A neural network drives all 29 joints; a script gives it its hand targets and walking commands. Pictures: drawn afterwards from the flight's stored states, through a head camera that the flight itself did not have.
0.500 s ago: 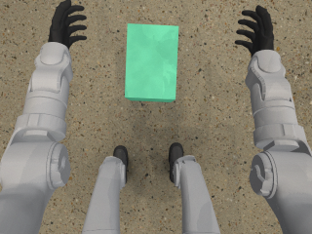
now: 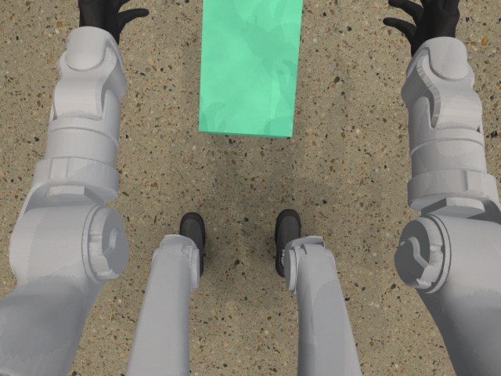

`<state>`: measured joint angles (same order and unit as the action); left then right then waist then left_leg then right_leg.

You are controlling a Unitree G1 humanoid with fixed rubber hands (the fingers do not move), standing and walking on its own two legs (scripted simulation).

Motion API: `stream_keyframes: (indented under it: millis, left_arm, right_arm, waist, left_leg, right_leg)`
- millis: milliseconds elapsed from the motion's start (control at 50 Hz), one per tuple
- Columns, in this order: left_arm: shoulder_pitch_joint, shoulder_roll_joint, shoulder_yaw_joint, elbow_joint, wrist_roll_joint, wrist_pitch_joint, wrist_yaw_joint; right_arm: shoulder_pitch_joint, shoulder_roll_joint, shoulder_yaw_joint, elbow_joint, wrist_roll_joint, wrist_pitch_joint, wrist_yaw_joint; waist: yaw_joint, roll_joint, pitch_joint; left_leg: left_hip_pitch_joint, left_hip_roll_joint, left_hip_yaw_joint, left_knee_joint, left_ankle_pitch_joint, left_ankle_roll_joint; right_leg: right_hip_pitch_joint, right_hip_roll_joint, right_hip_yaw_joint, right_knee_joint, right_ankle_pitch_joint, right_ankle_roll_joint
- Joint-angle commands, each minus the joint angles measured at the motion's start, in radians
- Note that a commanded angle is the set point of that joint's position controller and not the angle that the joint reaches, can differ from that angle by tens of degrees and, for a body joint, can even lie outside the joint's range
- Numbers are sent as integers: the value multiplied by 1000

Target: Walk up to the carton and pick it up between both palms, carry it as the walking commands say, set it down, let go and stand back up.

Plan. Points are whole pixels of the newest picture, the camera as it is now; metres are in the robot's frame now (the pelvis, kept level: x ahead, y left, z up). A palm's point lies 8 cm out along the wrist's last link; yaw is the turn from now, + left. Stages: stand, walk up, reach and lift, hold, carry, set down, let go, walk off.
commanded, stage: reach and lift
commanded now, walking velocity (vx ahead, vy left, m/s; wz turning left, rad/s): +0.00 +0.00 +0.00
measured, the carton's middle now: (249, 74) +0.57 +0.01 -0.53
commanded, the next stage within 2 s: none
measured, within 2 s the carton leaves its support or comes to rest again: neither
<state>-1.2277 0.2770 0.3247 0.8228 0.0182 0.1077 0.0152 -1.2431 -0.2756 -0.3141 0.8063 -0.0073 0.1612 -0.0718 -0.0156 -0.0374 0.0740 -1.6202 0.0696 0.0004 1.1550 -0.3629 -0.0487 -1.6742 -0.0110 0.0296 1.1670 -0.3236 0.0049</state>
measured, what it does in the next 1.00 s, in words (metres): lowers itself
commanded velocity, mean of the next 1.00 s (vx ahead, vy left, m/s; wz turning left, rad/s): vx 0.00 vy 0.00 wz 0.00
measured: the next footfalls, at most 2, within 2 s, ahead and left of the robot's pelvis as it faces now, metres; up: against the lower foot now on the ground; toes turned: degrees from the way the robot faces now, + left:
none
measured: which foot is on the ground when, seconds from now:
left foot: down 0.00-1.00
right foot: down 0.00-1.00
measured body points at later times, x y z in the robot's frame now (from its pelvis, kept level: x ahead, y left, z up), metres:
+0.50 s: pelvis -0.03 +0.00 -0.14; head +0.35 -0.01 +0.10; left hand +0.56 +0.20 -0.29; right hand +0.55 -0.18 -0.30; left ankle +0.06 +0.16 -0.60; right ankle +0.07 -0.12 -0.60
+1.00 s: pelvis -0.05 +0.01 -0.23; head +0.35 +0.01 -0.04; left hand +0.55 +0.19 -0.42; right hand +0.53 -0.16 -0.44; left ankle +0.06 +0.16 -0.60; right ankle +0.07 -0.12 -0.60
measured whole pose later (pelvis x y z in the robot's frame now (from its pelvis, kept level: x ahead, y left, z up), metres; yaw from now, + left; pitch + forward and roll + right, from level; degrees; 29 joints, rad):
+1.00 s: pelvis -0.05 +0.01 -0.23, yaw +1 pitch +36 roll +2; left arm -1.63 0.40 0.20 1.07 -0.13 0.13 0.10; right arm -1.60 -0.34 -0.15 1.07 0.11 0.13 -0.16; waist -0.02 -0.04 0.52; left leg -2.12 0.02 -0.07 2.11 -0.60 -0.08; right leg -2.18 -0.01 0.05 2.10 -0.54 0.01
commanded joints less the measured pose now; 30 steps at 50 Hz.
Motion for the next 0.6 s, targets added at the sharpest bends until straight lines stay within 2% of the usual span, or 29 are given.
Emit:
stream_keyframes:
  millis: [0, 20, 40, 60, 80, 100, 120, 140, 160, 180, 200, 220, 260, 280, 300, 320, 340, 360, 380, 400, 420, 440, 460, 480, 500, 520, 540, 560, 580]
  left_arm:
    - [-254, 115, 110, 23, 69, -6, -3]
    - [-298, 200, 162, -8, 78, -9, 4]
    - [-322, 194, 142, -52, 56, -2, 10]
    - [-344, 198, 96, -50, 45, 7, 13]
    - [-344, 174, 84, -1, 24, 9, 8]
    - [-378, 179, 56, -40, -4, 7, 6]
    - [-365, 167, 38, 63, -18, 25, 8]
    - [-391, 214, 58, 4, -2, 23, 14]
    - [-409, 212, 45, 8, -12, 26, 16]
    - [-373, 166, 21, 103, -20, 33, 21]
    - [-434, 213, 40, -10, -16, 26, 27]
    - [-415, 172, -12, 92, -61, 39, 20]
    - [-400, 156, -34, 33, -64, 36, 34]
    - [-427, 196, -14, 78, -49, 37, 32]
    - [-431, 193, 2, 79, -62, 36, 34]
    - [-489, 244, 22, 19, -46, 34, 35]
    - [-456, 229, 7, 59, -64, 43, 41]
    - [-497, 224, -22, 23, -86, 38, 42]
    - [-456, 266, -4, 107, -56, 43, 54]
    - [-501, 239, -29, 26, -89, 40, 58]
    - [-464, 203, -81, 148, -106, 44, 58]
    - [-490, 223, -59, 70, -123, 33, 61]
    - [-535, 188, -125, 47, -153, 30, 62]
    - [-528, 228, -98, 48, -134, 23, 71]
    - [-553, 264, -93, 104, -130, 22, 73]
    - [-548, 206, -139, 75, -174, 25, 70]
    - [-527, 224, -106, 62, -148, 18, 82]
    - [-567, 214, -156, 63, -191, 18, 75]
    - [-495, 184, -175, 178, -196, 31, 72]
  right_arm:
    - [-315, 9, -5, -9, -45, -31, -10]
    - [-378, -2, 27, -88, -31, -27, -22]
    - [-366, -30, 3, -118, -39, -22, -38]
    - [-414, -39, 11, -139, -3, -20, -37]
    - [-394, -46, 30, -50, -22, -13, -47]
    - [-416, -3, 78, -93, 20, -12, -47]
    - [-390, -46, 34, 11, -25, -1, -55]
    - [-432, -72, 27, -57, 2, 0, -65]
    - [-420, -63, 43, -40, 2, 2, -75]
    - [-403, -71, 26, 43, 0, -1, -67]
    - [-461, -75, 55, -111, 24, -8, -72]
    - [-471, -64, 85, 20, 29, 7, -71]
    - [-411, -72, 36, -16, 17, -2, -79]
    - [-482, -99, 61, -51, 22, -4, -85]
    - [-477, -86, 76, -13, 17, -2, -81]
    - [-507, -83, 87, -65, 40, 6, -87]
    - [-489, -100, 79, -23, 17, 13, -95]
    - [-508, -106, 92, -21, 38, 6, -94]
    - [-485, -137, 49, 39, 34, 12, -98]
    - [-550, -138, 94, -42, 58, 3, -94]
    - [-544, -157, 61, 19, 43, -4, -95]
    - [-525, -162, 70, 11, 35, -4, -97]
    - [-533, -141, 90, 6, 57, -15, -100]
    - [-530, -183, 70, -20, 55, -20, -100]
    - [-524, -175, 93, 85, 52, -10, -104]
    - [-536, -168, 106, 31, 72, -22, -99]
    - [-503, -190, 80, 67, 70, -25, -100]
    - [-553, -176, 132, 46, 95, -27, -96]
    - [-546, -217, 97, 107, 77, -30, -92]
  waist:
    - [95, -37, -1117]
    - [137, -79, -1212]
    - [113, -70, -1296]
    - [117, -22, -1316]
    - [91, -57, -1243]
    - [103, -39, -1343]
    - [49, -50, -1214]
    - [82, -40, -1328]
    - [77, -33, -1286]
    - [74, -6, -1194]
    - [90, -18, -1354]
    - [68, -57, -1246]
    - [53, 29, -1252]
    - [86, 14, -1228]
    - [65, -63, -1193]
    - [97, -28, -1219]
    - [75, -63, -1274]
    - [65, -28, -1246]
    - [87, 9, -1219]
    - [73, -31, -1265]
    - [55, 27, -1173]
    - [46, 1, -1231]
    - [6, 16, -1271]
    - [30, 41, -1250]
    - [25, 37, -1188]
    - [10, 33, -1231]
    - [39, 55, -1235]
    - [17, 34, -1235]
    - [-3, 53, -1168]
  left_leg:
    - [127, -170, 94, 104, 274, 23]
    - [66, -173, 102, 143, 233, 28]
    - [95, -184, 118, 156, 292, 25]
    - [132, -179, 118, 180, 268, 27]
    - [22, -183, 116, 210, 225, 22]
    - [36, -181, 122, 238, 224, 27]
    - [-24, -173, 112, 251, 128, 21]
    - [20, -172, 123, 279, 151, 17]
    - [-19, -173, 123, 301, 146, 16]
    - [-27, -169, 119, 311, 145, 12]
    - [52, -171, 121, 339, 165, 20]
    - [-30, -163, 116, 350, 105, 18]
    - [31, -165, 124, 381, 188, 8]
    - [-23, -161, 133, 427, 116, 16]
    - [-56, -159, 123, 434, 123, 18]
    - [-99, -162, 147, 445, 79, 18]
    - [-79, -158, 135, 453, 72, 17]
    - [-119, -157, 126, 493, 68, 17]
    - [-50, -149, 138, 507, 54, 17]
    - [-65, -154, 137, 532, 54, 17]
    - [-70, -152, 118, 542, 64, 14]
    - [-61, -152, 131, 569, 81, 9]
    - [-58, -150, 112, 581, 108, 7]
    - [-42, -143, 116, 602, 128, 9]
    - [-63, -132, 123, 627, 79, 1]
    - [-34, -138, 116, 639, 125, 1]
    - [-25, -130, 110, 646, 161, -9]
    - [-49, -134, 110, 668, 146, -2]
    - [-46, -132, 96, 674, 129, -2]
  right_leg:
    - [642, 71, -33, 132, 436, 65]
    - [745, 73, -7, 159, 449, 66]
    - [788, 76, -18, 191, 535, 70]
    - [717, 78, -33, 219, 464, 68]
    - [721, 76, -16, 242, 447, 66]
    - [786, 73, -9, 261, 466, 56]
    - [663, 79, -33, 266, 334, 64]
    - [715, 75, -38, 297, 357, 68]
    - [670, 80, -31, 317, 351, 60]
    - [548, 88, -63, 344, 313, 62]
    - [635, 88, -44, 351, 330, 60]
    - [566, 83, -63, 370, 263, 61]
    - [511, 98, -72, 391, 316, 52]
    - [504, 83, -44, 413, 255, 51]
    - [477, 84, -66, 425, 242, 65]
    - [532, 78, -35, 421, 228, 59]
    - [553, 78, -52, 450, 230, 62]
    - [503, 80, -45, 485, 209, 56]
    - [469, 80, -62, 503, 165, 54]
    - [492, 74, -55, 500, 169, 53]
    - [382, 86, -70, 536, 153, 49]
    - [494, 79, -53, 543, 211, 43]
    - [467, 85, -76, 572, 254, 44]
    - [435, 85, -55, 585, 259, 38]
    - [421, 75, -52, 595, 195, 42]
    - [449, 77, -58, 606, 249, 39]
    - [441, 73, -63, 643, 285, 37]
    - [456, 66, -51, 639, 282, 37]
    - [382, 76, -87, 677, 238, 38]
